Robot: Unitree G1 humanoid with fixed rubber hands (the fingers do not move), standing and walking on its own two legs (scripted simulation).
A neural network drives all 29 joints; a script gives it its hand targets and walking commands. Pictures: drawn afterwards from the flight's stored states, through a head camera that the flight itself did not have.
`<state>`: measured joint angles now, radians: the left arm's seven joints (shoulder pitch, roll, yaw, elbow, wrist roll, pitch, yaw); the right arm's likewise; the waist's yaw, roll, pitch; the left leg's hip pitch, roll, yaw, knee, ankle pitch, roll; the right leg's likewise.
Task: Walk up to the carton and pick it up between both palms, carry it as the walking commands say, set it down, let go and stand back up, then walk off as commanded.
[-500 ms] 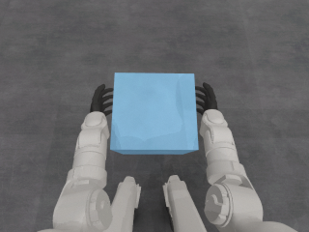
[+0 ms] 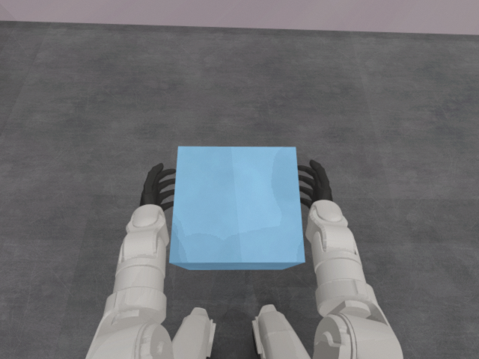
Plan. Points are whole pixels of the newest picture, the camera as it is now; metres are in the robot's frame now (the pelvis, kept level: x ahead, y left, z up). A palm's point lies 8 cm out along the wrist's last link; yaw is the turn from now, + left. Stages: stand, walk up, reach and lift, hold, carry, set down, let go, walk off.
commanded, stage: reach and lift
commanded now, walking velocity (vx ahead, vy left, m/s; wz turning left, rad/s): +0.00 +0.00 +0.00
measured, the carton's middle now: (236, 215) +0.37 +0.00 -0.12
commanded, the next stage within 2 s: none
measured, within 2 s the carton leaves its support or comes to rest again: neither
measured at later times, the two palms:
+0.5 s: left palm (139, 200) +0.35 +0.15 +0.04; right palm (335, 196) +0.35 -0.15 +0.04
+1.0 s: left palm (117, 192) +0.33 +0.16 +0.11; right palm (353, 189) +0.33 -0.14 +0.11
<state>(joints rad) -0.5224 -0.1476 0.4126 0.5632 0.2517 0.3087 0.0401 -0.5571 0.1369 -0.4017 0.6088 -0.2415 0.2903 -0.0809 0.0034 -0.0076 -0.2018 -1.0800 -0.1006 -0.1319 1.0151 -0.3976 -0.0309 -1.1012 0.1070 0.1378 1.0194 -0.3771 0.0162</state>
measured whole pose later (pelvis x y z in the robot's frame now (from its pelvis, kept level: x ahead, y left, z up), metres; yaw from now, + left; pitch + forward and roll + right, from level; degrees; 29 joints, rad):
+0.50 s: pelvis +0.02 +0.00 +0.06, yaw +0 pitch +16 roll +0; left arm -0.39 -0.19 0.39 0.49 0.29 0.38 0.03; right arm -0.42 0.17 -0.39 0.53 -0.28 0.36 -0.05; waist 0.01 0.00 -0.14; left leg -0.65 -0.07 -0.14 0.66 -0.28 -0.02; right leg -0.67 0.08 0.15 0.66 -0.26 0.01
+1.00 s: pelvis +0.03 +0.00 +0.08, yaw +1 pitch +1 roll +0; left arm -0.33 -0.17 0.30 0.40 0.30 0.58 0.01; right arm -0.33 0.17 -0.31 0.41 -0.29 0.57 -0.04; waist 0.00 0.01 -0.07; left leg -0.24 -0.06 -0.16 0.43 -0.21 -0.01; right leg -0.25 0.06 0.13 0.43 -0.20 0.00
